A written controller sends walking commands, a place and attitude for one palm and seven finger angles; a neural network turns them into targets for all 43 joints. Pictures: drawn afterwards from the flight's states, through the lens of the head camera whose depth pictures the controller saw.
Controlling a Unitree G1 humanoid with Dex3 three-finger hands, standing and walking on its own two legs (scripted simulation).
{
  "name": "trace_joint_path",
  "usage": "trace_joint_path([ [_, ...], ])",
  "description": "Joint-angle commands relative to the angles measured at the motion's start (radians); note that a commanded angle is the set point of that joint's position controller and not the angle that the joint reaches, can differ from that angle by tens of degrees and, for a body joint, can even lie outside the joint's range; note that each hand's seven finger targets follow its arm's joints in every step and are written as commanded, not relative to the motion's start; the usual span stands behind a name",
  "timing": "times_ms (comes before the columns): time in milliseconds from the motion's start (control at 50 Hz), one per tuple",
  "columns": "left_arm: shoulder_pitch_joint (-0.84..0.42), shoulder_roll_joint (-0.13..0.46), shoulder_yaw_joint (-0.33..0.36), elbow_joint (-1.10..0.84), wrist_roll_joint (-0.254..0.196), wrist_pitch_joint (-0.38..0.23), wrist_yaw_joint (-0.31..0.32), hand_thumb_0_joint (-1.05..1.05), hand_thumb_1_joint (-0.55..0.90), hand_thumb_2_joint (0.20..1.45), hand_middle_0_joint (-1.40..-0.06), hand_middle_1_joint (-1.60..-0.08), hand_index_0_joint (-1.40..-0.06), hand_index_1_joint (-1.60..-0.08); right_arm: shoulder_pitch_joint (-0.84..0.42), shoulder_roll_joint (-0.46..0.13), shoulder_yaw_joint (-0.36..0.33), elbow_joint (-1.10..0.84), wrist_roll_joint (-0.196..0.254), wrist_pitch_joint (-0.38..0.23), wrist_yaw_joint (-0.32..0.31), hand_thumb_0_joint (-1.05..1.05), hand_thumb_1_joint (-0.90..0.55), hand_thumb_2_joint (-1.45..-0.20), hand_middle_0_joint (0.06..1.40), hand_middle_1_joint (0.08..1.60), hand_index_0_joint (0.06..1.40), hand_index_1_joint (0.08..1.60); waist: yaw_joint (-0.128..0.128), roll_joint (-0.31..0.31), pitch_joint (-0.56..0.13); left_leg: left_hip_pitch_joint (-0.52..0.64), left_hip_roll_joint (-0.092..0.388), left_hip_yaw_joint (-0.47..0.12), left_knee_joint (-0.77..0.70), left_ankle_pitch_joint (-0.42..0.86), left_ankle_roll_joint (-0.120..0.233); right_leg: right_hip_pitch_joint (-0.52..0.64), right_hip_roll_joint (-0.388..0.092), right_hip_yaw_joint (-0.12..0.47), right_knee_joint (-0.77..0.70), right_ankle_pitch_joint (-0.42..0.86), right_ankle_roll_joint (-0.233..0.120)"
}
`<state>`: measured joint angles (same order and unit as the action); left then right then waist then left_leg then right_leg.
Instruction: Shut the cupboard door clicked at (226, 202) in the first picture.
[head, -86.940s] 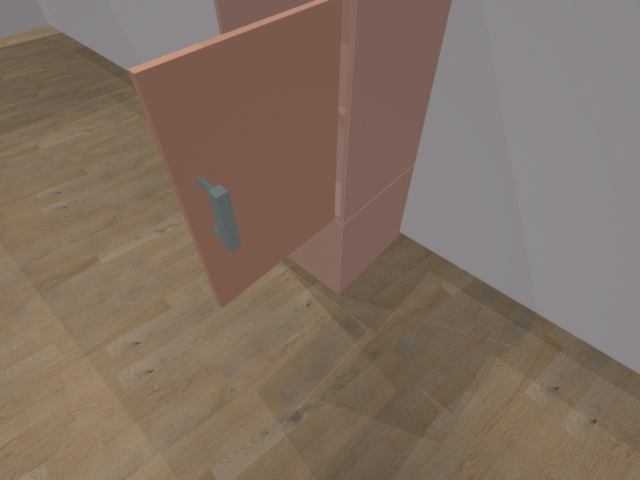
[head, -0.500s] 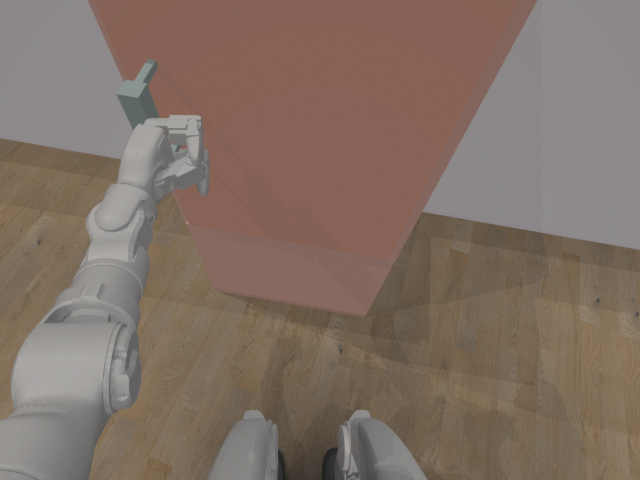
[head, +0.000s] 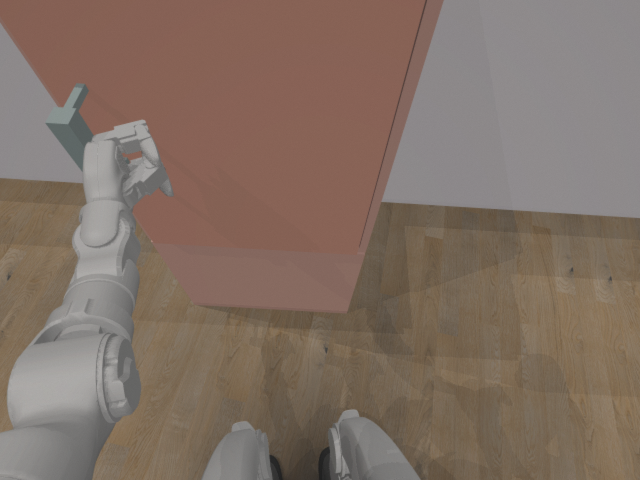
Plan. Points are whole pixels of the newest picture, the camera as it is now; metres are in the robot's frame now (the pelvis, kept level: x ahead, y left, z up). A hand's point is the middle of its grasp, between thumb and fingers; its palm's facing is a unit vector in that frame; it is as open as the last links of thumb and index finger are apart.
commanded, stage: pull the fist back off the door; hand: left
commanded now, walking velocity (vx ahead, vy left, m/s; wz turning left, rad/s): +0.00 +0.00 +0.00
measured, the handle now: (97, 145) +0.54 +0.24 +0.07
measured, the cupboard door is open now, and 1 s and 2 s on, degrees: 0 0 0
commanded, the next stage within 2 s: draw the hand back to the body in 0.48 s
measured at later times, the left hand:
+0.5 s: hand (153, 237) +0.40 +0.15 +0.07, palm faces +0.04 -1.00 -0.01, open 3.1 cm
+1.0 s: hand (74, 268) +0.34 +0.20 +0.13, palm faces +0.07 -1.00 -0.02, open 3.1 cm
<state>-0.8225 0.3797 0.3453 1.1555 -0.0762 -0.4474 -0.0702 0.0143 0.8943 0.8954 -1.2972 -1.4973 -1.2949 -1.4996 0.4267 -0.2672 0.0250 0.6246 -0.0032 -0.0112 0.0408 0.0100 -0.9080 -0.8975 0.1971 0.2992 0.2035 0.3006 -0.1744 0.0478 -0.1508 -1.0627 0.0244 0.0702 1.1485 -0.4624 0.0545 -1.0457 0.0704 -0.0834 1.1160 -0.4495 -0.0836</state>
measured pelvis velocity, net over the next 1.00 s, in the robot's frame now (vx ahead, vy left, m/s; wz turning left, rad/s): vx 0.02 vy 0.01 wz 0.03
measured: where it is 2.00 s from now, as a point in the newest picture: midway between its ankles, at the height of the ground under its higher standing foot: outside the picture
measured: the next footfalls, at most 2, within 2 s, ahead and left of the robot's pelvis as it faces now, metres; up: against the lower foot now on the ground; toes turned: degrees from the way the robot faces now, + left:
none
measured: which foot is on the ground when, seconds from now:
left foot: down 0.00-1.00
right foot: down 0.00-1.00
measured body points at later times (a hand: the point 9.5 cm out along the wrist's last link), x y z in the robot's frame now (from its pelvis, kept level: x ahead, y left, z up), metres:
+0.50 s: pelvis +0.04 +0.01 +0.02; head +0.10 +0.01 +0.47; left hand +0.39 +0.21 +0.07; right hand +0.20 -0.24 -0.07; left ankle +0.04 +0.09 -0.64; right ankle +0.04 -0.07 -0.64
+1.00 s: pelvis +0.02 +0.01 +0.05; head +0.04 +0.00 +0.50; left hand +0.33 +0.25 +0.13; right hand +0.15 -0.24 -0.05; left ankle +0.04 +0.09 -0.64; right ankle +0.04 -0.07 -0.64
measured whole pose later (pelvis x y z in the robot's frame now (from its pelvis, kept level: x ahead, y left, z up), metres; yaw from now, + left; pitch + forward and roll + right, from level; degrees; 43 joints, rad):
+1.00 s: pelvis +0.02 +0.01 +0.05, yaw +2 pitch +8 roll -1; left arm -0.06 0.25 0.14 0.35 -0.25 -0.29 -0.15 0.01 0.90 0.90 -1.30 -1.50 -1.30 -1.50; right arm 0.32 -0.26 0.03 0.56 0.06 0.00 -0.03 0.02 -0.91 -0.90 0.20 0.30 0.20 0.30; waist -0.02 0.03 -0.12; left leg -0.60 -0.02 0.06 0.86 -0.40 0.06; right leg -0.58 0.05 -0.07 0.84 -0.40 -0.06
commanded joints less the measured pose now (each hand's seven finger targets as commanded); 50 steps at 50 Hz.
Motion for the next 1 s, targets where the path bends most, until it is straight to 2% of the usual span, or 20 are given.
trace_joint_path([
  [0, -0.206, 0.171, 0.009, -0.326, -0.065, -0.071, -0.026, 0.000, 0.900, 0.900, -1.300, -1.500, -1.300, -1.500, 0.059, -0.149, -0.069, -0.120, 0.018, -0.018, -0.012, 0.000, -0.900, -0.900, 0.200, 0.300, 0.200, 0.300, 0.078, -0.093, -0.422, 0.110, -0.024, -0.077, -0.146, 0.136, -0.014, 0.524, -0.074, 0.251, -0.261, 0.217, 0.075],
  [60, -0.091, 0.124, 0.004, -0.394, -0.086, -0.101, -0.020, 0.000, 0.900, 0.900, -1.300, -1.500, -1.300, -1.500, 0.059, -0.146, -0.079, -0.111, 0.015, -0.016, -0.011, 0.000, -0.900, -0.900, 0.200, 0.300, 0.200, 0.300, 0.094, -0.101, -0.402, 0.186, -0.028, -0.073, -0.168, 0.199, -0.012, 0.500, -0.061, 0.197, -0.239, 0.319, 0.079],
  [80, -0.069, 0.088, -0.028, -0.425, -0.083, -0.109, -0.018, 0.000, 0.900, 0.900, -1.300, -1.500, -1.300, -1.500, 0.055, -0.143, -0.081, -0.109, 0.013, -0.016, -0.009, 0.000, -0.900, -0.900, 0.200, 0.300, 0.200, 0.300, 0.091, -0.090, -0.393, 0.219, -0.029, -0.073, -0.177, 0.223, -0.010, 0.486, -0.055, 0.174, -0.231, 0.349, 0.078],
  [120, -0.029, 0.018, -0.091, -0.492, -0.077, -0.119, -0.015, 0.000, 0.900, 0.900, -1.300, -1.500, -1.300, -1.500, 0.042, -0.137, -0.089, -0.108, 0.013, -0.017, -0.003, 0.000, -0.900, -0.900, 0.200, 0.300, 0.200, 0.300, 0.086, -0.044, -0.392, 0.298, -0.028, -0.070, -0.181, 0.256, -0.009, 0.441, -0.049, 0.151, -0.227, 0.373, 0.080],
  [180, 0.007, -0.040, -0.170, -0.611, -0.070, -0.134, -0.015, 0.000, 0.900, 0.900, -1.300, -1.500, -1.300, -1.500, 0.028, -0.137, -0.098, -0.100, 0.015, -0.020, -0.002, 0.000, -0.900, -0.900, 0.200, 0.300, 0.200, 0.300, 0.078, 0.022, -0.424, 0.450, -0.018, -0.088, -0.177, 0.376, -0.014, 0.383, -0.040, 0.113, -0.203, 0.445, 0.073],
  [240, 0.075, -0.080, -0.215, -0.719, -0.087, -0.131, -0.014, 0.000, 0.900, 0.900, -1.300, -1.500, -1.300, -1.500, 0.002, -0.136, -0.102, -0.111, 0.021, -0.022, -0.005, 0.000, -0.900, -0.900, 0.200, 0.300, 0.200, 0.300, 0.089, 0.061, -0.431, 0.552, -0.010, -0.106, -0.177, 0.472, -0.021, 0.345, -0.035, 0.090, -0.197, 0.458, 0.065],
  [300, 0.136, -0.080, -0.211, -0.726, -0.089, -0.114, 0.003, 0.000, 0.900, 0.900, -1.300, -1.500, -1.300, -1.500, -0.035, -0.132, -0.099, -0.110, 0.023, -0.017, -0.013, 0.000, -0.900, -0.900, 0.200, 0.300, 0.200, 0.300, 0.097, 0.003, -0.378, 0.536, -0.007, -0.112, -0.191, 0.457, -0.027, 0.344, -0.036, 0.080, -0.202, 0.446, 0.066],
  [380, 0.253, -0.086, -0.206, -0.752, -0.076, -0.100, 0.030, 0.000, 0.900, 0.900, -1.300, -1.500, -1.300, -1.500, -0.089, -0.119, -0.092, -0.139, 0.022, -0.008, -0.017, 0.000, -0.900, -0.900, 0.200, 0.300, 0.200, 0.300, 0.131, -0.038, -0.346, 0.484, -0.017, -0.101, -0.204, 0.424, -0.025, 0.394, -0.045, 0.090, -0.199, 0.456, 0.066],
  [480, 0.175, -0.125, -0.262, -0.748, -0.056, -0.089, 0.035, 0.000, 0.900, 0.900, -1.300, -1.500, -1.300, -1.500, -0.125, -0.115, -0.084, -0.141, 0.018, -0.001, -0.025, 0.000, -0.900, -0.900, 0.200, 0.300, 0.200, 0.300, 0.104, -0.037, -0.308, 0.471, -0.018, -0.110, -0.193, 0.348, -0.025, 0.348, -0.049, 0.086, -0.199, 0.386, 0.064],
  [540, 0.148, -0.120, -0.263, -0.739, -0.062, -0.085, 0.026, 0.000, 0.900, 0.900, -1.300, -1.500, -1.300, -1.500, -0.135, -0.117, -0.080, -0.141, 0.019, -0.006, -0.033, 0.000, -0.900, -0.900, 0.200, 0.300, 0.200, 0.300, 0.097, -0.043, -0.312, 0.463, -0.020, -0.115, -0.189, 0.303, -0.023, 0.342, -0.049, 0.088, -0.204, 0.351, 0.061],
  [560, 0.150, -0.112, -0.251, -0.721, -0.064, -0.085, 0.021, 0.000, 0.900, 0.900, -1.300, -1.500, -1.300, -1.500, -0.142, -0.118, -0.079, -0.136, 0.020, -0.006, -0.035, 0.000, -0.900, -0.900, 0.200, 0.300, 0.200, 0.300, 0.107, -0.033, -0.317, 0.462, -0.020, -0.119, -0.192, 0.294, -0.028, 0.336, -0.051, 0.086, -0.202, 0.336, 0.059],
  [580, 0.117, -0.131, -0.277, -0.714, -0.065, -0.081, 0.016, 0.000, 0.900, 0.900, -1.300, -1.500, -1.300, -1.500, -0.148, -0.116, -0.076, -0.135, 0.021, -0.008, -0.037, 0.000, -0.900, -0.900, 0.200, 0.300, 0.200, 0.300, 0.093, -0.033, -0.312, 0.460, -0.018, -0.122, -0.192, 0.269, -0.028, 0.318, -0.050, 0.083, -0.204, 0.310, 0.060],
  [660, 0.219, -0.030, -0.189, -0.869, -0.091, -0.063, 0.016, 0.000, 0.900, 0.900, -1.300, -1.500, -1.300, -1.500, -0.167, -0.121, -0.070, -0.172, 0.032, -0.013, -0.043, 0.000, -0.900, -0.900, 0.200, 0.300, 0.200, 0.300, 0.163, 0.047, -0.440, 0.573, -0.020, -0.128, -0.244, 0.328, -0.036, 0.426, -0.044, 0.082, -0.223, 0.332, 0.048],
  [680, 0.224, -0.037, -0.205, -0.910, -0.097, -0.053, 0.012, 0.000, 0.900, 0.900, -1.300, -1.500, -1.300, -1.500, -0.174, -0.116, -0.066, -0.182, 0.036, -0.014, -0.044, 0.000, -0.900, -0.900, 0.200, 0.300, 0.200, 0.300, 0.157, 0.029, -0.438, 0.578, -0.019, -0.125, -0.259, 0.327, -0.034, 0.452, -0.042, 0.082, -0.236, 0.336, 0.053],
  [720, 0.311, -0.027, -0.191, -0.938, -0.113, -0.020, 0.006, 0.000, 0.900, 0.900, -1.300, -1.500, -1.300, -1.500, -0.180, -0.112, -0.060, -0.196, 0.043, -0.015, -0.049, 0.000, -0.900, -0.900, 0.200, 0.300, 0.200, 0.300, 0.168, -0.019, -0.397, 0.559, -0.021, -0.117, -0.293, 0.307, -0.028, 0.505, -0.038, 0.082, -0.269, 0.332, 0.056],
  [760, 0.387, -0.014, -0.174, -0.920, -0.132, 0.021, -0.006, 0.000, 0.900, 0.900, -1.300, -1.500, -1.300, -1.500, -0.186, -0.110, -0.050, -0.205, 0.050, -0.014, -0.057, 0.000, -0.900, -0.900, 0.200, 0.300, 0.200, 0.300, 0.167, -0.093, -0.305, 0.488, -0.025, -0.103, -0.325, 0.261, -0.017, 0.559, -0.042, 0.096, -0.313, 0.318, 0.063],
  [820, 0.466, -0.027, -0.183, -0.923, -0.154, 0.073, -0.033, 0.000, 0.900, 0.900, -1.300, -1.500, -1.300, -1.500, -0.200, -0.111, -0.044, -0.219, 0.062, -0.018, -0.065, 0.000, -0.900, -0.900, 0.200, 0.300, 0.200, 0.300, 0.161, -0.119, -0.173, 0.454, -0.029, -0.088, -0.368, 0.181, -0.010, 0.572, -0.055, 0.116, -0.386, 0.234, 0.071],
  [860, 0.495, -0.026, -0.180, -0.927, -0.173, 0.095, -0.059, 0.000, 0.900, 0.900, -1.300, -1.500, -1.300, -1.500, -0.211, -0.114, -0.041, -0.223, 0.068, -0.026, -0.071, 0.000, -0.900, -0.900, 0.200, 0.300, 0.200, 0.300, 0.158, -0.134, -0.125, 0.455, -0.032, -0.083, -0.384, 0.139, -0.007, 0.578, -0.066, 0.139, -0.433, 0.160, 0.076],
  [880, 0.497, 0.001, -0.150, -0.938, -0.183, 0.101, -0.066, 0.000, 0.900, 0.900, -1.300, -1.500, -1.300, -1.500, -0.213, -0.117, -0.042, -0.223, 0.069, -0.030, -0.075, 0.000, -0.900, -0.900, 0.200, 0.300, 0.200, 0.300, 0.163, -0.134, -0.109, 0.457, -0.032, -0.084, -0.394, 0.124, -0.008, 0.584, -0.070, 0.147, -0.451, 0.127, 0.074],
  [980, 0.526, 0.015, -0.163, -1.151, -0.201, 0.086, -0.102, 0.000, 0.900, 0.900, -1.300, -1.500, -1.300, -1.500, -0.240, -0.107, -0.036, -0.240, 0.074, -0.071, -0.083, 0.000, -0.900, -0.900, 0.200, 0.300, 0.200, 0.300, 0.172, 0.015, -0.160, 0.590, -0.030, -0.095, -0.438, 0.171, -0.007, 0.625, -0.063, 0.125, -0.456, 0.183, 0.059],
])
